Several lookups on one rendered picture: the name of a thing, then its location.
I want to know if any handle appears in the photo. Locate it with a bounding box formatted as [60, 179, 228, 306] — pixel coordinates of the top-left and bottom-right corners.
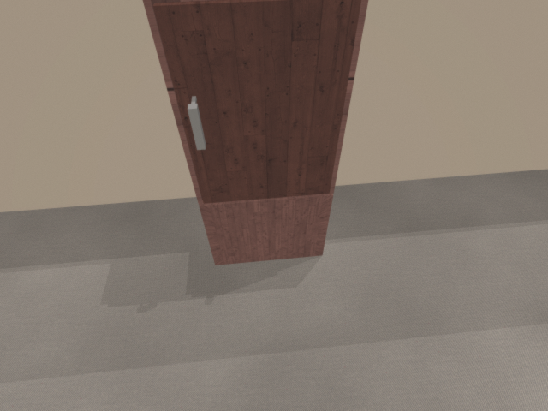
[188, 96, 206, 150]

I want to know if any cupboard door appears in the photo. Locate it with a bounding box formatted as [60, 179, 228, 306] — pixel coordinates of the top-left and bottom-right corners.
[153, 0, 361, 204]

